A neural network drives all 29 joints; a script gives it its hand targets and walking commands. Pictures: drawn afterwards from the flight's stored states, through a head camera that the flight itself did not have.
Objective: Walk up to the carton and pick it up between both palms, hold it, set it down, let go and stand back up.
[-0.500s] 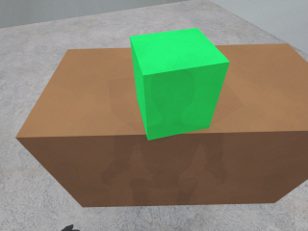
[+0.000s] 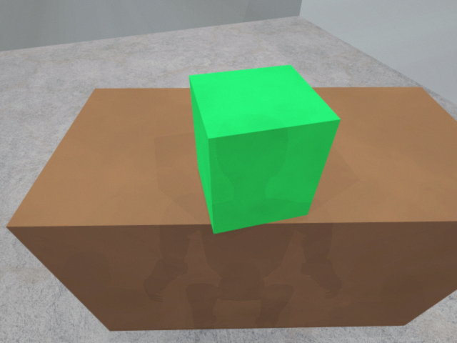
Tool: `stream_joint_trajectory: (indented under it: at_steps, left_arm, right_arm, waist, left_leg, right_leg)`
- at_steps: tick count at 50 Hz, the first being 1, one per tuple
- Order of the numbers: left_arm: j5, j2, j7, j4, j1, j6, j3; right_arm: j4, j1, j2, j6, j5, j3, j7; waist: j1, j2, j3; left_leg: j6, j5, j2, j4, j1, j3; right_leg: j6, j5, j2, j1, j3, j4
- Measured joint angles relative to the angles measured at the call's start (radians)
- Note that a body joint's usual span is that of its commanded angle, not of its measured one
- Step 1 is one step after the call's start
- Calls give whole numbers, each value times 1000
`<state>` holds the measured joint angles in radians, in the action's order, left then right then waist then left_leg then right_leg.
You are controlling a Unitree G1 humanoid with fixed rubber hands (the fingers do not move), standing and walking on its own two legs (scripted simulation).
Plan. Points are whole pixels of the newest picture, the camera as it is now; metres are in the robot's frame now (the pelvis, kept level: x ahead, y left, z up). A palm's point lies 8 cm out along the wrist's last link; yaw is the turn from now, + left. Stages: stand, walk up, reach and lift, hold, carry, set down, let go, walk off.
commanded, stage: walk up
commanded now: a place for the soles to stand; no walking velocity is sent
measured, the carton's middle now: (252, 149) +0.48 -0.01 +0.10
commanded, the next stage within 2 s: reach and lift in 1.84 s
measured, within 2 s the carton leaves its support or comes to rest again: neither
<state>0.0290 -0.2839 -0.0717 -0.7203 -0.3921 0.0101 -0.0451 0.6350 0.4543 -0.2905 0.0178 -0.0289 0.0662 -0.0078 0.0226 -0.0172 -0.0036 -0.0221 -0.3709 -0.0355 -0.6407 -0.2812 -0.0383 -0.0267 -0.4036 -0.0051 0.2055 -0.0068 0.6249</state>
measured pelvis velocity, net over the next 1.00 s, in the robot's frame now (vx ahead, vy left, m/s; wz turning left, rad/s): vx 0.08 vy -0.07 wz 0.18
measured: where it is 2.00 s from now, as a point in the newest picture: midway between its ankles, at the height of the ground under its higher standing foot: outside the picture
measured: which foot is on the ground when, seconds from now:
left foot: down 0.00-0.34, up 0.36-0.66, down 0.68-1.00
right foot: down 0.00-0.08, up 0.10-0.32, down 0.34-0.72, up 0.74-0.88, down 0.90-1.00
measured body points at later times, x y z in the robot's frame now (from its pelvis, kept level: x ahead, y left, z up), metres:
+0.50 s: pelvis +0.09 -0.07 -0.01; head +0.13 -0.08 +0.44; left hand +0.24 +0.18 -0.11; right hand +0.17 -0.35 -0.13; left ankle +0.03 +0.07 -0.66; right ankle +0.19 -0.17 -0.73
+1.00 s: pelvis +0.08 -0.07 +0.00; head +0.09 -0.08 +0.45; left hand +0.11 +0.20 -0.11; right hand +0.27 -0.30 -0.10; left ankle +0.08 +0.04 -0.73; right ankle +0.14 -0.18 -0.73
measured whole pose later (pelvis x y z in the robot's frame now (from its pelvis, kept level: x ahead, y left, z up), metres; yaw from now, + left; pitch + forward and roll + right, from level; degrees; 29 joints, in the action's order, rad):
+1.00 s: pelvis +0.08 -0.07 +0.00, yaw +10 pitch -2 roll +0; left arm 0.00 -0.27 0.00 -0.71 -0.33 0.01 -0.01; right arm 0.64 0.23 -0.28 -0.03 -0.01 0.01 0.01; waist 0.02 0.01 -0.04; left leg -0.01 -0.29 0.02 -0.60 -0.29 0.00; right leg -0.01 -0.26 0.02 0.31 0.03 0.60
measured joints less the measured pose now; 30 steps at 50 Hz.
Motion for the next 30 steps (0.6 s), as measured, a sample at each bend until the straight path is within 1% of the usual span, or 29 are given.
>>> stream_joint_trajectory:
  at_steps: [1, 3, 4, 7, 8, 9, 10, 12, 14, 16, 17, 18, 19, 20, 21, 22, 23, 25, 28, 30]
  left_arm:
    - [-2, -1, 4, -6, -4, 1, 1]
    - [1, -6, 12, -14, -10, 5, 3]
    - [8, -6, 17, -16, -7, 9, 4]
    - [32, -7, 32, -8, 31, 28, 7]
    - [31, -10, 33, 4, 53, 32, 5]
    - [28, -11, 31, 21, 78, 34, 1]
    - [24, -10, 26, 40, 105, 35, -2]
    - [20, -5, 11, 77, 163, 31, -4]
    - [16, 5, 4, 102, 214, 21, -1]
    - [15, 13, 5, 116, 245, 7, 4]
    - [16, 11, 9, 121, 249, 0, 7]
    - [18, 15, 16, 120, 256, -6, 7]
    - [16, 22, 24, 117, 265, -7, 10]
    - [6, 29, 35, 113, 272, -1, 18]
    - [-4, 36, 46, 107, 274, 8, 25]
    - [-10, 42, 56, 101, 274, 17, 29]
    - [-11, 46, 65, 94, 272, 25, 31]
    - [-11, 49, 75, 81, 263, 33, 33]
    - [-8, 40, 83, 65, 241, 30, 32]
    - [-6, 27, 87, 56, 224, 28, 29]
  right_arm:
    - [-2, 4, 5, 3, 2, 0, -2]
    - [-11, 6, 17, 17, -1, -6, -6]
    - [-19, 6, 18, 26, -7, -9, -8]
    - [-25, 11, 22, 34, -18, -19, -21]
    - [-19, 16, 24, 32, -21, -22, -28]
    - [-8, 20, 25, 29, -25, -25, -35]
    - [5, 25, 25, 26, -27, -28, -39]
    - [26, 35, 20, 22, -25, -30, -42]
    - [35, 44, 8, 15, -16, -27, -38]
    - [32, 50, -5, 7, -3, -24, -32]
    - [27, 57, -7, 3, 2, -24, -28]
    - [23, 55, -13, -3, 4, -24, -24]
    - [18, 41, -18, -13, 6, -23, -24]
    - [12, 25, -19, -27, 11, -21, -29]
    - [5, 10, -19, -42, 13, -20, -34]
    - [-2, -8, -18, -52, 14, -19, -36]
    - [-9, -27, -16, -57, 14, -18, -36]
    - [-21, -59, -10, -57, 14, -17, -31]
    - [-36, -95, -3, -54, 11, -14, -17]
    - [-40, -114, -1, -54, 7, -12, -9]
  waist:
    - [1, -5, -5]
    - [-1, -28, -15]
    - [-7, -29, -21]
    - [-37, -13, -47]
    - [-48, -12, -59]
    - [-55, -14, -71]
    - [-61, -17, -83]
    - [-70, -19, -105]
    - [-80, -14, -123]
    - [-90, -7, -135]
    - [-93, -11, -133]
    - [-90, -4, -136]
    - [-86, 6, -147]
    - [-82, 10, -153]
    - [-75, 12, -154]
    - [-66, 14, -154]
    - [-57, 16, -153]
    - [-43, 17, -146]
    - [-23, 14, -133]
    - [-10, 9, -127]
  left_leg:
    - [-1, 20, 8, 5, 10, 3]
    - [20, 19, 25, 10, 25, -6]
    - [29, 4, 25, 5, 27, -8]
    - [29, -15, 5, 18, 54, 3]
    - [33, -11, -2, 34, 70, 8]
    - [39, -6, -7, 54, 87, 13]
    - [46, 0, -12, 75, 105, 17]
    - [60, 6, -21, 105, 135, 26]
    - [78, -7, -32, 102, 152, 36]
    - [94, -48, -47, 52, 154, 51]
    - [96, -78, -50, 6, 147, 60]
    - [87, -114, -57, -71, 125, 74]
    - [72, -155, -49, -189, 86, 100]
    - [63, -202, -22, -311, 43, 129]
    - [58, -227, 6, -414, 2, 143]
    - [55, -233, 26, -487, -32, 143]
    - [55, -231, 38, -524, -60, 135]
    - [57, -221, 48, -504, -94, 105]
    - [63, -213, 52, -377, -103, 66]
    - [58, -178, 54, -292, -94, 47]
  right_leg:
    - [4, -15, 5, -6, -2, 9]
    - [10, -45, 22, 7, -15, 57]
    - [14, -24, 21, 41, -15, 129]
    - [31, -103, 7, 182, 15, 423]
    - [36, -111, 13, 226, 27, 478]
    - [42, -106, 25, 263, 35, 488]
    - [48, -86, 40, 291, 39, 460]
    - [50, 1, 69, 326, 39, 349]
    - [37, 118, 83, 327, 37, 216]
    - [16, 259, 76, 283, 45, 86]
    - [3, 306, 71, 245, 50, 33]
    - [0, 242, 62, 227, 59, 34]
    - [0, 195, 55, 232, 70, 72]
    - [0, 170, 58, 234, 78, 99]
    - [0, 163, 63, 229, 86, 108]
    - [0, 170, 69, 221, 95, 102]
    - [-4, 175, 73, 212, 103, 90]
    - [-14, 185, 80, 196, 119, 62]
    - [-18, 195, 93, 186, 146, 36]
    - [-17, 196, 103, 188, 162, 35]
